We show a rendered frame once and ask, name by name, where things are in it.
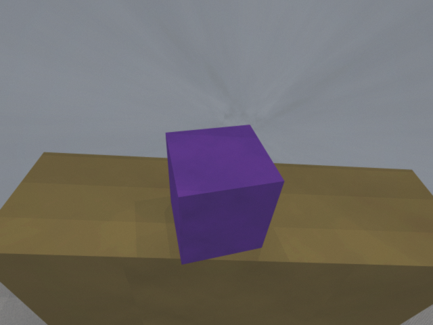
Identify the pedestal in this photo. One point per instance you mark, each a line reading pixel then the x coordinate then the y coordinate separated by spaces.
pixel 88 239

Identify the carton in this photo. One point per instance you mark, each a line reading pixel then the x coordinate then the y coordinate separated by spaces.
pixel 224 188

